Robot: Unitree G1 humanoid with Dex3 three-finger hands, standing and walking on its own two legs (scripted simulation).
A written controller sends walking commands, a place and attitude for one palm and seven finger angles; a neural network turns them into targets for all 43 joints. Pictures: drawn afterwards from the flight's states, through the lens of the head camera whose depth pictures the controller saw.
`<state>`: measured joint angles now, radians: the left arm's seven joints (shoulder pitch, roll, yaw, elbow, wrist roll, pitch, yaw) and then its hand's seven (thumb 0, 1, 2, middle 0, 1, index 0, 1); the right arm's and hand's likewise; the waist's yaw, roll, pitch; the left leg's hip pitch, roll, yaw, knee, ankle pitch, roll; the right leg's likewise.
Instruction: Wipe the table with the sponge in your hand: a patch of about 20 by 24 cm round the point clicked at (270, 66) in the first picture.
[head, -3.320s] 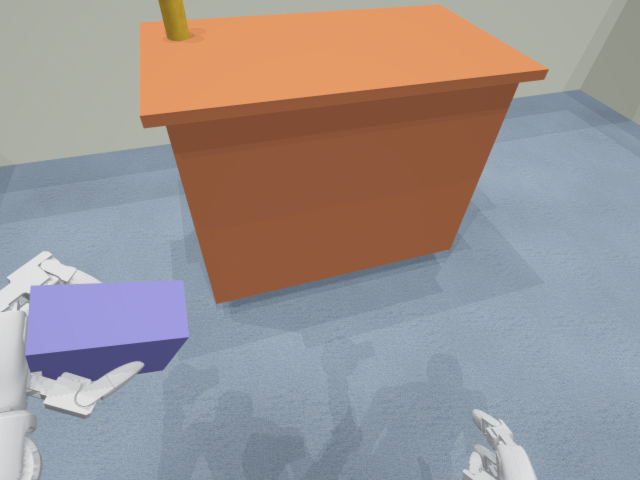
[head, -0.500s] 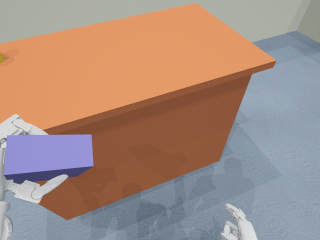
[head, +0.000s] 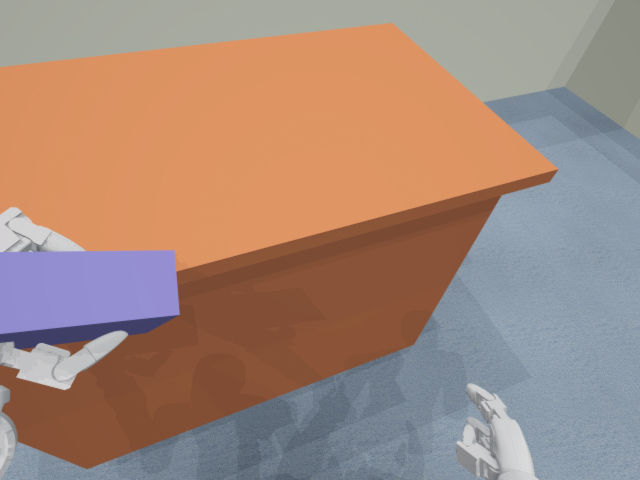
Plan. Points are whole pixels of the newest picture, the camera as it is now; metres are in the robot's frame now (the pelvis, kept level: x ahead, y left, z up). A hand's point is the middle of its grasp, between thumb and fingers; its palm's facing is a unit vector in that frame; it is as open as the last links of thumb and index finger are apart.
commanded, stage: come to a stop and stand still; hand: left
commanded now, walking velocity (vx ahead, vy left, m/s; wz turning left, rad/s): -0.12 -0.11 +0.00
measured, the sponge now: (113, 299) +0.24 +0.21 +0.16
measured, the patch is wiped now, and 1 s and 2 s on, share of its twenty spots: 0.00 0.00 0.00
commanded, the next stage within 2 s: look again from close up in 1.02 s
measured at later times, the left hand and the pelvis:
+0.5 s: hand (119, 365) +0.18 +0.17 +0.18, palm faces +0.35 -0.80 -0.49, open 9.9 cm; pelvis -0.04 -0.06 +0.01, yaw +1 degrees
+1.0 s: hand (81, 445) +0.12 +0.18 +0.17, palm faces +0.40 -0.83 -0.39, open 9.9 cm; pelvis -0.09 -0.05 +0.00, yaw +2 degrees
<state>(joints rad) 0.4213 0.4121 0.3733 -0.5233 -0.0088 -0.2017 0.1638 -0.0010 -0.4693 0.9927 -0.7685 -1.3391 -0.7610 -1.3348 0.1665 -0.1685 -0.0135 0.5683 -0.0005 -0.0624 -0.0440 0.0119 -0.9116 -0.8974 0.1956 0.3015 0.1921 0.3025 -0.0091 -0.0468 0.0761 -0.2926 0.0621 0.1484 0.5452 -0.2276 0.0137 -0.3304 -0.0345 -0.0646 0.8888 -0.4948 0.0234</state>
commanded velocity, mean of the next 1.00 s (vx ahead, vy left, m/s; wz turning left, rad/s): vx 0.06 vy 0.05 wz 0.00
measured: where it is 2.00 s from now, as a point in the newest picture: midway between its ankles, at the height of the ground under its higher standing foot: outside the picture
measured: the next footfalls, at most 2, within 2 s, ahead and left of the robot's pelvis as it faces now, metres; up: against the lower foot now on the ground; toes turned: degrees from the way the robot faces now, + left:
right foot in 0.18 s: +0.03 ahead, -0.13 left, +0.00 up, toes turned -3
left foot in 0.60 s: -0.05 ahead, +0.08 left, +0.00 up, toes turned +7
